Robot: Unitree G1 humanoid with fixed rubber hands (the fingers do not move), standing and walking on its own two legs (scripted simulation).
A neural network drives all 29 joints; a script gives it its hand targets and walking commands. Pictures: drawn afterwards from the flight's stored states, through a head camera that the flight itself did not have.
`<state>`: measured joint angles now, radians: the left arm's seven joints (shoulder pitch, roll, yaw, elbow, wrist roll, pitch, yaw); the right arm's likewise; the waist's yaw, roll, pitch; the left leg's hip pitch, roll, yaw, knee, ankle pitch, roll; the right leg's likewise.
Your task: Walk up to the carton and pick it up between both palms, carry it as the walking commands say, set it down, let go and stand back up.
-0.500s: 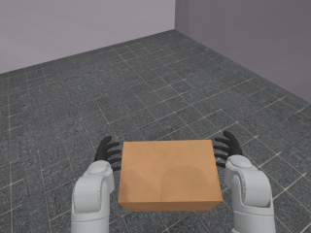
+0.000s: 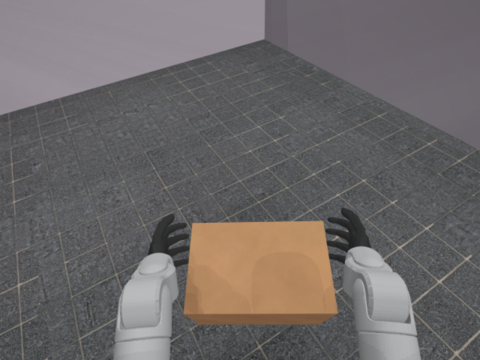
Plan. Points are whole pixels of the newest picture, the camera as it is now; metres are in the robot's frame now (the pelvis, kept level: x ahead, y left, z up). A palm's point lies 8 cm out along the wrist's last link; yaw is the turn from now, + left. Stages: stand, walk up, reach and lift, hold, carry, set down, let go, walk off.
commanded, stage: carry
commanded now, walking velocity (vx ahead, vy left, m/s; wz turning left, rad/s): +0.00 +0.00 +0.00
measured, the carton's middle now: (258, 275) +0.28 +0.00 -0.04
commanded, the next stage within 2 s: hold in 1.90 s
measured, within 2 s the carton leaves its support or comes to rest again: neither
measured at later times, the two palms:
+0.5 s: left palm (159, 247) +0.30 +0.17 +0.04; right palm (342, 242) +0.30 -0.14 +0.04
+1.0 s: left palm (157, 241) +0.32 +0.18 +0.03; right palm (332, 237) +0.32 -0.13 +0.03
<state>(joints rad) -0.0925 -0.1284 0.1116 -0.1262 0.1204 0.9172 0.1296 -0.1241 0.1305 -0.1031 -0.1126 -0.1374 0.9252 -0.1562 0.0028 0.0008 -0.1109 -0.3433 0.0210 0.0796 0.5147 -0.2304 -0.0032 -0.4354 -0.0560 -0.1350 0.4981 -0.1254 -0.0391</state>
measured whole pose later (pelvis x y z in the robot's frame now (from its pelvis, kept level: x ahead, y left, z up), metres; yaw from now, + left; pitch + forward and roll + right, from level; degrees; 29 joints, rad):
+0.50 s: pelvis +0.03 +0.01 +0.00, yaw +0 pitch +4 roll +1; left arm -0.12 -0.13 0.14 0.03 0.17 0.77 0.09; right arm -0.14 0.13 -0.13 0.03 -0.17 0.78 -0.12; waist 0.00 0.01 -0.11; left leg -0.32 0.01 0.08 0.53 -0.28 0.01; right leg -0.41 -0.07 -0.13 0.52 -0.18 -0.02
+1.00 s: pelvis +0.05 +0.03 +0.00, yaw +0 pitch +3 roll +0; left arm -0.13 -0.13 0.16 0.14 0.18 0.64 0.06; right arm -0.14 0.13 -0.16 0.13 -0.19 0.65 -0.08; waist 0.00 0.01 -0.10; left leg -0.28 0.00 0.09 0.55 -0.33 0.03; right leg -0.39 -0.08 -0.12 0.55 -0.22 0.01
